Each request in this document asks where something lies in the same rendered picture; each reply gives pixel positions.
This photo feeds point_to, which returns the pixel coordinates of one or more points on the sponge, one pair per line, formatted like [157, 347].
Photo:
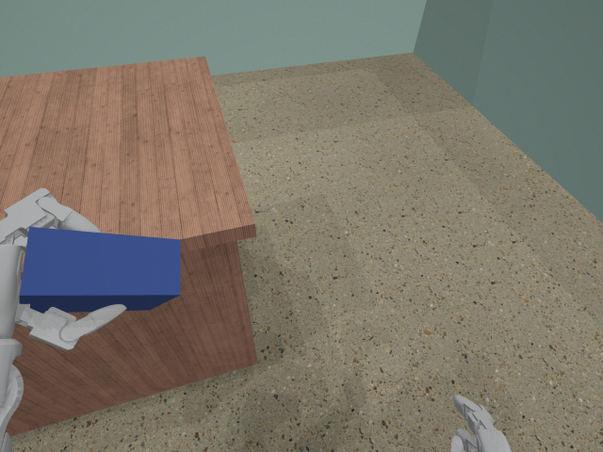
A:
[77, 271]

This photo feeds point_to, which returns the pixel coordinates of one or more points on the robot right hand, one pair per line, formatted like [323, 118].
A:
[489, 439]

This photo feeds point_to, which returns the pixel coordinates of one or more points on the table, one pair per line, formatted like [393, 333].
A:
[137, 149]

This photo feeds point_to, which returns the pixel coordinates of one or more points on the robot left hand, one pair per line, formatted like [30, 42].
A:
[54, 327]

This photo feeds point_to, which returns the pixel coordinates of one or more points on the left robot forearm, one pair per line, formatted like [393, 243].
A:
[11, 387]

